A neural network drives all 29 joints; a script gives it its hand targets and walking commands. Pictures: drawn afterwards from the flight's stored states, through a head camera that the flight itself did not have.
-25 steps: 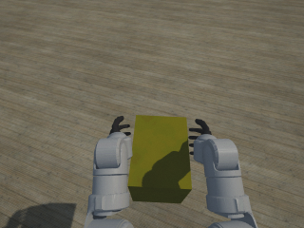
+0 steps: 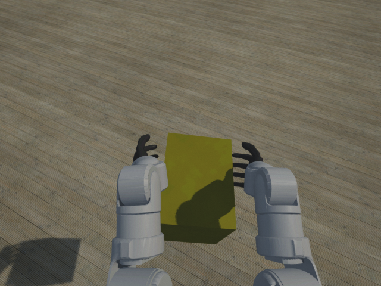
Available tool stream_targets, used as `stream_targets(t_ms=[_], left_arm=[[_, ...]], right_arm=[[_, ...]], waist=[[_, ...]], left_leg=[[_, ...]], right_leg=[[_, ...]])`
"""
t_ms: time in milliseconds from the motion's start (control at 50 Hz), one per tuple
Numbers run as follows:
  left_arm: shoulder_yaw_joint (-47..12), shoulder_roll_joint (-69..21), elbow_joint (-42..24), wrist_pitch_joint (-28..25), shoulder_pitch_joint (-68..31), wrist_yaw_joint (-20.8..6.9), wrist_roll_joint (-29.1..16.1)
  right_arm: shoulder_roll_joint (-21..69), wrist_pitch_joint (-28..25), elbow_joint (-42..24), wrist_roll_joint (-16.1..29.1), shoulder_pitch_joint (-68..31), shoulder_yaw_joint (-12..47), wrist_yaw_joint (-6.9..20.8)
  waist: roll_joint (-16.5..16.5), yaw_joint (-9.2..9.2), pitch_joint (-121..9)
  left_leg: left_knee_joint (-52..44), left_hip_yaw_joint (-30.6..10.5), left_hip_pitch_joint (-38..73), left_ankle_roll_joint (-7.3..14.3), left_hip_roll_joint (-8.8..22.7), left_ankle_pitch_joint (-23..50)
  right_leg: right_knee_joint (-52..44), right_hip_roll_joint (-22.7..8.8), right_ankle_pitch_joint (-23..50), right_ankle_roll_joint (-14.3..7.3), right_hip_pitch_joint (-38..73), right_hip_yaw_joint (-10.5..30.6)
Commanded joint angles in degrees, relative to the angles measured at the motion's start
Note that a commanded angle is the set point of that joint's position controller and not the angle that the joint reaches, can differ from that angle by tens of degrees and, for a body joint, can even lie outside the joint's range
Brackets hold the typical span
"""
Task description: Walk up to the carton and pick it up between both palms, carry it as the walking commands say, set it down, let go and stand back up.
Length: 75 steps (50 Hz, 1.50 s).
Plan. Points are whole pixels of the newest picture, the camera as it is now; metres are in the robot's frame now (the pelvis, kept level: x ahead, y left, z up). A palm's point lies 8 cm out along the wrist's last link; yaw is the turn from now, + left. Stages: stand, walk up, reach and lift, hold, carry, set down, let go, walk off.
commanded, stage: carry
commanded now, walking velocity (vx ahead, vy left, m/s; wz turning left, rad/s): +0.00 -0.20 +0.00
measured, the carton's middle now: (192, 191) +0.34 +0.04 -0.01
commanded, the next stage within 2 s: none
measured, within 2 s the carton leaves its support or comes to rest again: neither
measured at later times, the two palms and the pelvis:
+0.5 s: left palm (206, 211) +0.25 +0.02 +0.07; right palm (325, 208) +0.26 -0.21 +0.08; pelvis -0.06 -0.12 +0.00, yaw +1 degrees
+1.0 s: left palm (316, 238) +0.21 -0.17 +0.08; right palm out of the picture +0.19 -0.39 +0.09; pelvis -0.12 -0.28 -0.01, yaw +3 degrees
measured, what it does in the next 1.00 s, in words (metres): steps to the right: right foot, then left foot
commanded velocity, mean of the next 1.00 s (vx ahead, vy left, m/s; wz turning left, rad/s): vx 0.00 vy -0.20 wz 0.00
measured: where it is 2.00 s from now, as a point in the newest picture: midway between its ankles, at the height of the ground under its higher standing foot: outside the picture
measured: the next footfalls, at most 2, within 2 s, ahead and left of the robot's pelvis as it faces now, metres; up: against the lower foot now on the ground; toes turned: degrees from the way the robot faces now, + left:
right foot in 0.04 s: +0.05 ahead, -0.16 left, +0.00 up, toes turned -6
left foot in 0.38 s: -0.03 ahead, -0.01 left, +0.00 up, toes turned +10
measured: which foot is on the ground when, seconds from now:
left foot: down 0.00-0.04, up 0.06-0.36, down 0.38-0.72, up 0.74-0.98, down 1.00-1.00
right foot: up 0.00-0.02, down 0.04-0.38, up 0.40-0.68, down 0.70-1.00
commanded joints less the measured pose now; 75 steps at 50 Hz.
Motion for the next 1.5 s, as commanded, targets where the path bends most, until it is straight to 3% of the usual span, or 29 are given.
stream_targets(t_ms=[0,20,80,160,280,320,340,380,400,420,480,620,640,680,720,880,920,940,980,1000,1060,1160,1220,1260,1300,1320,1360,1420,1480], left_arm=[[-32.0,-62.3,9.2,1.4,-21.9,-31.3,-25.0],[-31.5,-60.7,7.1,-0.2,-20.1,-31.7,-24.3],[-28.1,-62.2,2.6,-2.0,-24.7,-31.5,-22.4],[-26.7,-60.3,-5.7,-3.1,-24.7,-29.4,-20.5],[-32.6,-59.6,-6.3,-1.8,-22.3,-27.3,-18.6],[-33.4,-57.8,-1.6,-1.3,-17.3,-27.2,-17.3],[-34.3,-57.2,-1.6,-1.3,-17.8,-27.5,-17.6],[-37.5,-59.6,-6.5,-1.6,-27.5,-28.3,-22.6],[-37.0,-59.2,-5.7,-1.6,-25.1,-28.6,-21.8],[-38.2,-60.0,-7.9,-1.9,-29.3,-29.1,-24.0],[-40.2,-62.8,-8.5,-1.5,-30.6,-29.6,-27.5],[-37.5,-61.0,0.6,1.3,-21.1,-30.4,-25.6],[-36.9,-61.2,2.2,1.0,-18.8,-30.5,-25.3],[-36.1,-60.3,-1.1,-0.1,-22.6,-31.1,-25.8],[-32.9,-59.4,2.7,-0.1,-16.6,-32.2,-23.5],[-29.9,-59.6,-4.3,-1.4,-18.3,-29.2,-19.8],[-30.7,-58.1,-5.5,-1.4,-19.5,-28.1,-18.2],[-32.1,-58.2,-4.1,-1.0,-16.7,-27.8,-18.3],[-35.8,-59.4,-8.5,-1.2,-23.6,-27.2,-19.8],[-36.6,-59.9,-6.2,-0.7,-23.8,-27.8,-19.6],[-37.3,-61.8,-5.7,-0.1,-28.2,-28.4,-23.4],[-37.2,-61.3,-3.6,0.4,-26.9,-29.7,-26.9],[-37.3,-62.4,1.5,1.9,-25.2,-30.3,-26.3],[-35.5,-62.3,2.8,1.3,-21.9,-31.1,-25.9],[-33.3,-61.2,7.0,1.8,-20.8,-32.3,-25.2],[-34.3,-62.2,7.2,1.7,-21.9,-32.5,-25.1],[-31.0,-62.3,6.3,0.8,-23.5,-32.0,-23.4],[-29.2,-62.4,-3.4,-1.2,-25.5,-31.0,-22.9],[-28.4,-61.0,-1.4,-0.8,-21.2,-29.3,-19.8]], right_arm=[[57.1,-1.5,-2.8,20.2,-27.8,30.2,15.5],[57.9,-2.2,-6.9,21.6,-29.7,33.0,15.6],[61.1,-2.0,-13.8,29.0,-46.8,40.3,16.5],[62.0,-0.1,-8.3,30.1,-36.7,40.7,16.8],[59.0,0.7,-7.8,29.1,-31.6,36.4,18.0],[57.7,0.5,-1.0,26.1,-25.0,33.8,18.7],[58.2,0.4,2.2,26.2,-24.6,34.1,18.8],[59.5,-0.3,-1.8,24.8,-28.1,34.4,18.5],[59.8,-0.6,-3.4,24.9,-28.9,34.9,18.1],[59.4,-1.0,-5.7,24.7,-31.6,34.8,17.8],[58.2,-1.9,-11.3,23.6,-35.0,32.9,16.0],[55.9,-1.0,-7.7,20.6,-26.7,32.6,14.8],[55.9,-1.2,-9.1,21.2,-27.3,34.3,14.7],[57.3,-1.5,-10.5,21.9,-28.5,35.5,15.0],[58.5,-0.8,-10.6,22.7,-31.0,37.9,14.7],[59.3,0.3,-13.7,30.6,-36.7,40.1,17.1],[59.6,0.5,-11.2,30.0,-34.1,38.4,17.9],[58.9,1.3,-7.2,28.7,-28.6,37.7,18.4],[59.1,0.7,-6.2,28.6,-29.3,35.6,19.3],[60.7,1.2,-2.4,27.5,-29.5,34.7,19.4],[59.4,1.0,-4.7,25.6,-32.0,32.9,18.8],[56.6,-0.7,-10.7,24.9,-33.8,33.8,16.5],[56.6,-0.4,-5.2,20.3,-28.4,30.9,15.3],[56.4,-0.6,-6.2,20.4,-27.4,32.5,15.5],[57.2,-0.5,-6.5,21.7,-30.9,33.6,15.2],[57.4,-0.4,-6.4,21.5,-32.7,33.2,15.5],[59.8,-0.4,-6.3,23.8,-38.1,36.3,15.9],[62.6,-1.0,-16.2,29.5,-44.8,41.6,16.3],[60.4,0.2,-13.3,29.8,-41.9,39.4,16.6]], waist=[[-3.3,-4.32,-25.4],[-17.3,-4.51,-23.7],[-19.8,-3.39,-21.0],[-12.9,-4.12,-23.1],[-0.2,-4.28,-31.0],[9.1,-6.01,-28.9],[19.3,-5.83,-28.2],[15.1,-5.46,-27.8],[5.5,-5.42,-26.8],[4.0,-5.41,-23.3],[10.5,-5.46,-23.3],[16.3,-4.66,-26.0],[9.1,-4.46,-28.4],[-12.8,-4.48,-29.3],[-19.2,-3.82,-28.7],[-14.1,-3.52,-28.9],[-5.7,-4.25,-29.1],[0.4,-5.40,-29.4],[22.7,-4.68,-26.4],[23.9,-4.44,-22.3],[4.3,-4.92,-17.9],[10.7,-5.39,-25.7],[18.2,-4.72,-25.0],[6.6,-4.45,-26.4],[-13.8,-4.37,-23.1],[-9.2,-3.58,-24.4],[-16.7,-3.54,-19.7],[-18.9,-3.55,-24.7],[-6.7,-4.59,-26.8]], left_leg=[[11.3,4.0,-1.2,0.3,-4.2,-5.5],[21.9,6.9,-13.3,-0.9,-10.4,-26.0],[34.6,-0.5,-6.0,1.7,-9.0,-20.5],[29.2,2.0,-10.2,1.0,-8.9,-17.2],[-1.7,1.6,7.0,3.8,-10.0,-13.8],[-13.5,-8.5,28.0,7.1,3.0,13.6],[-10.4,-25.3,35.6,12.7,17.6,41.0],[-3.7,-21.6,37.0,18.3,19.4,43.2],[-4.5,-15.8,35.3,16.8,15.0,35.1],[-6.3,-14.3,31.7,14.4,12.3,31.3],[-3.2,-6.8,31.3,10.4,8.5,43.2],[2.3,2.5,21.7,5.3,3.3,28.2],[4.8,4.9,18.8,3.2,0.3,18.4],[16.1,6.9,-2.1,-0.1,-7.4,-23.1],[22.5,3.1,-5.4,1.3,-8.1,-28.2],[10.0,3.1,2.3,2.7,-8.8,-16.6],[-2.6,3.8,8.9,3.7,-9.3,-10.4],[-12.8,0.9,19.5,4.5,-5.2,-1.9],[-13.9,-24.3,32.5,11.1,16.8,20.4],[-14.4,-25.0,29.0,16.1,18.5,11.1],[-13.2,-17.1,22.7,12.0,11.6,12.1],[-4.2,-4.5,27.5,9.9,8.6,33.7],[-2.7,-1.9,23.3,6.9,6.2,22.8],[3.6,2.0,13.8,3.3,1.9,11.6],[18.8,7.2,-2.0,-0.4,-8.8,-26.4],[16.9,5.6,-1.5,1.2,-8.9,-26.9],[21.9,4.5,0.3,1.7,-9.8,-23.2],[13.0,3.8,2.9,2.6,-8.4,-16.4],[-7.2,3.8,12.3,3.6,-7.5,-5.0]], right_leg=[[-25.9,-13.6,22.8,-2.8,21.2,13.0],[-20.1,-19.7,44.4,-6.9,24.9,16.1],[-23.6,-12.3,14.7,-11.1,11.9,8.7],[-17.6,-9.1,23.9,-9.7,23.9,0.8],[-11.4,-12.9,42.1,-15.2,24.6,9.1],[-6.1,-7.7,25.9,-7.3,4.9,2.7],[1.3,-2.1,3.1,-2.6,-8.9,-1.2],[15.8,-2.6,-6.0,-3.5,-16.0,7.6],[15.6,-2.6,-2.3,-2.4,-17.5,5.4],[13.9,-1.0,-2.2,-1.4,-16.8,3.9],[9.1,0.8,-0.4,-0.1,-13.3,0.0],[-17.1,2.2,13.6,-0.9,6.3,-6.3],[-20.3,-0.9,18.9,-1.2,13.1,-2.8],[-14.0,-17.2,64.1,-8.1,28.0,12.5],[-13.0,-16.5,56.1,-12.2,25.1,6.9],[-16.4,-10.1,27.4,-11.7,21.6,2.0],[-14.9,-10.6,26.8,-12.6,19.9,3.3],[-11.9,-9.5,26.7,-10.2,13.6,2.9],[2.8,0.8,-4.0,-3.0,-9.6,-0.9],[13.2,-0.4,-7.6,-2.5,-16.1,3.7],[14.4,-0.3,0.0,-1.9,-13.1,4.2],[1.8,2.5,0.3,-1.0,-5.8,-1.8],[-13.6,2.4,5.4,-0.6,2.7,-4.5],[-21.0,-2.1,17.5,-1.9,15.2,1.6],[-19.1,-17.4,41.4,-7.9,17.2,15.4],[-16.9,-15.6,39.9,-11.2,17.5,9.9],[-21.3,-10.7,18.8,-10.2,9.5,5.7],[-18.0,-9.2,21.2,-8.9,14.7,1.6],[-11.0,-9.0,27.9,-9.5,13.7,1.4]])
